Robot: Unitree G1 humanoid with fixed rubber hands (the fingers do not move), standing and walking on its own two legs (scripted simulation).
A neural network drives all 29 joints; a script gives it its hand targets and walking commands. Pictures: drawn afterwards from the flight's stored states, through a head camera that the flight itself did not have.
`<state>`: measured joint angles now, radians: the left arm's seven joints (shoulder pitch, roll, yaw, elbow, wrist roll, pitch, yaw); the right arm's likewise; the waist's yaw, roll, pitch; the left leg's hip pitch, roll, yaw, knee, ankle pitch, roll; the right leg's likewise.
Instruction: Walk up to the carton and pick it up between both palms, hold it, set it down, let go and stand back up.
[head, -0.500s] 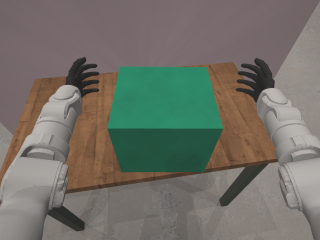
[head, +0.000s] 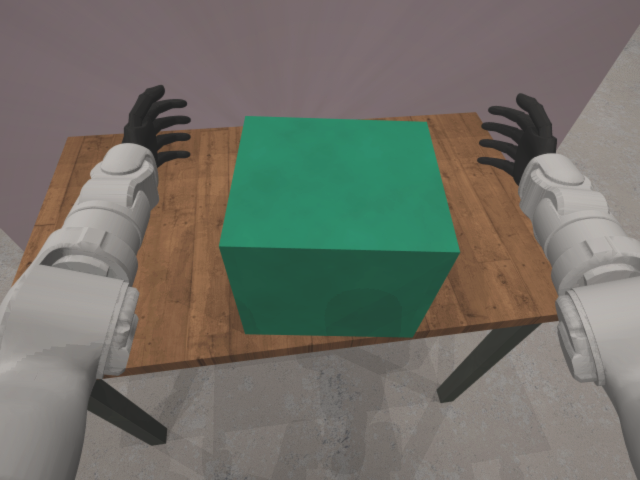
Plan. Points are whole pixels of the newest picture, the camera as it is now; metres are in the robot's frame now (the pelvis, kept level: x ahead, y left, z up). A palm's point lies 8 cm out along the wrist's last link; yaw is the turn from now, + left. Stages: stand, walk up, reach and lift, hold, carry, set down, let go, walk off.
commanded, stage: reach and lift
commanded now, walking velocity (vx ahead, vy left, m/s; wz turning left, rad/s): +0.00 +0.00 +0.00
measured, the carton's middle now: (332, 231) +0.47 +0.01 +0.01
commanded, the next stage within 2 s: none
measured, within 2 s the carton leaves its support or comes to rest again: neither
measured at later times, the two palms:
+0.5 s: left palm (172, 221) +0.45 +0.23 +0.05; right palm (488, 222) +0.47 -0.20 +0.06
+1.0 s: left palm (197, 215) +0.46 +0.20 +0.06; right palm (463, 212) +0.48 -0.16 +0.07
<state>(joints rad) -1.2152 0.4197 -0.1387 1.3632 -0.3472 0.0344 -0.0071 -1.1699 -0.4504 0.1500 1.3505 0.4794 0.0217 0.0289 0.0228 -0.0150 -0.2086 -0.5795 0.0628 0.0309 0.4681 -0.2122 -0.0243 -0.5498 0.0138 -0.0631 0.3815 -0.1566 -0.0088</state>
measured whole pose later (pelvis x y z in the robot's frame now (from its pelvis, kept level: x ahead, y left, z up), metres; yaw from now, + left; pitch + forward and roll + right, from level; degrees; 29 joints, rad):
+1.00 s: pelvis -0.02 +0.00 -0.02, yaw +0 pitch +29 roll -2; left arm -1.21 0.25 -0.07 1.57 -0.29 -0.29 0.04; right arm -1.15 -0.28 0.03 1.44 0.34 -0.23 -0.03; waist 0.03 -0.01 -0.29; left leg -0.89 0.06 0.02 0.62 -0.23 -0.02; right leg -0.87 0.01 -0.06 0.54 -0.19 -0.01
